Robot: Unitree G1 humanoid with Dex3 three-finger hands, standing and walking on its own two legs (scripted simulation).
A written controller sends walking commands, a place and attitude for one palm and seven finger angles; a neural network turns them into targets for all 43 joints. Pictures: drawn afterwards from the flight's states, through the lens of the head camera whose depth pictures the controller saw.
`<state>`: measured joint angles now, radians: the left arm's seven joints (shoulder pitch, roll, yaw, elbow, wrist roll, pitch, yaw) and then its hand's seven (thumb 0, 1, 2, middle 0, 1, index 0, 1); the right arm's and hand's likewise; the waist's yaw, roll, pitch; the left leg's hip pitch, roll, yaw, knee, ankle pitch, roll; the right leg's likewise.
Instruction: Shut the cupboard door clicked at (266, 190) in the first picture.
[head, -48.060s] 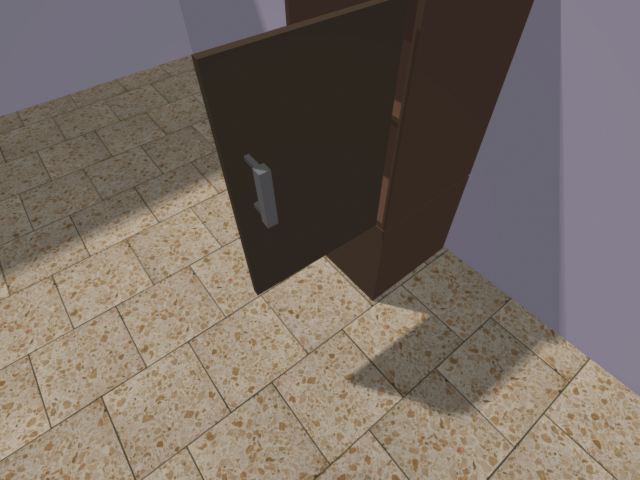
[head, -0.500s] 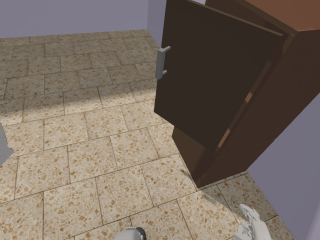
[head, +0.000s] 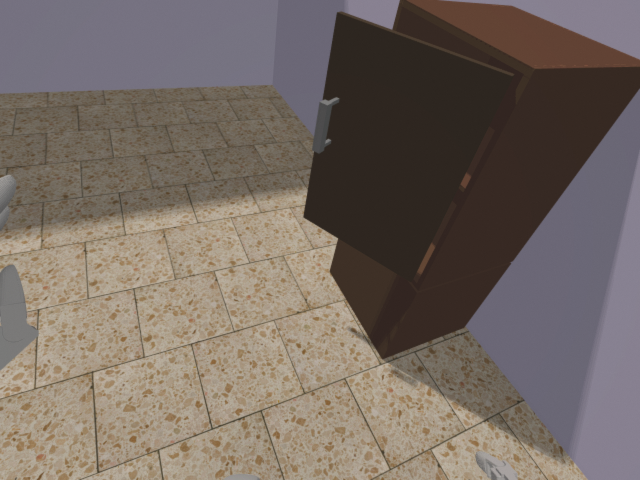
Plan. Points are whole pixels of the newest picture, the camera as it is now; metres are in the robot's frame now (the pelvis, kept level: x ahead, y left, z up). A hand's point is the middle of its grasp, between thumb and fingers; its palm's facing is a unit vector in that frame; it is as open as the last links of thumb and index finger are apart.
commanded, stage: stop stepping back and stand still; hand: left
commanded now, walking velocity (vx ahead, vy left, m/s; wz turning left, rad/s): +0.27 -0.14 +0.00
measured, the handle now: (326, 124) +0.92 +0.07 +0.02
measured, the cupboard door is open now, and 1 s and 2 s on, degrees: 29 29 29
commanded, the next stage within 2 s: let the arm hang, fingers relaxed in 1.20 s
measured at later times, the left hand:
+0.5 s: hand out of the picture +0.08 +0.33 +0.18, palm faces +0.52 -0.76 -0.40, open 7.4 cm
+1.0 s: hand out of the picture +0.13 +0.34 +0.17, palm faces +0.40 -0.77 -0.50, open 7.4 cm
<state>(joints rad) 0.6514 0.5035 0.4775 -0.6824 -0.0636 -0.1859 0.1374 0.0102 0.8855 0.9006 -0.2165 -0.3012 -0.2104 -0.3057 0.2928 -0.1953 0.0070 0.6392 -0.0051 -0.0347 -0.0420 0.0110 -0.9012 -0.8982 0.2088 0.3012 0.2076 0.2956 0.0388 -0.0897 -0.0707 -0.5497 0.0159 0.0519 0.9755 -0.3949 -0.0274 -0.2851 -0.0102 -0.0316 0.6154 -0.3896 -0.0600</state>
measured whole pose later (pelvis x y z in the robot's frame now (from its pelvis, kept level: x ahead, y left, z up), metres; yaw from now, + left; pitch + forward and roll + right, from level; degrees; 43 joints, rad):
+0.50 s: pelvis -0.11 +0.04 +0.01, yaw -1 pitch +0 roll -1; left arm 0.49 0.42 0.44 -0.42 -0.04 -0.16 0.17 0.00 0.89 0.90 -0.21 -0.30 -0.21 -0.31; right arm 0.27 -0.20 0.00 0.69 0.01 -0.01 -0.07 0.01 -0.90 -0.90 0.21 0.30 0.21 0.30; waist 0.01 -0.02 -0.09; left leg -0.61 0.08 0.05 1.07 -0.33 -0.01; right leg -0.17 0.03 -0.12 0.47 -0.33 -0.07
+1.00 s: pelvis -0.07 +0.07 +0.01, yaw +1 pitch +1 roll -1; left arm 0.61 0.43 0.43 -0.53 -0.06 -0.16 0.16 0.01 0.89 0.90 -0.21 -0.30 -0.21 -0.31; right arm 0.21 -0.15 0.03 0.63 0.02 -0.05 -0.04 0.01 -0.90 -0.90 0.21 0.30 0.21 0.30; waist -0.02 0.01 0.01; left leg -0.31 0.10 0.12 0.59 -0.29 -0.02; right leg -0.27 0.02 -0.10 0.54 -0.29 -0.04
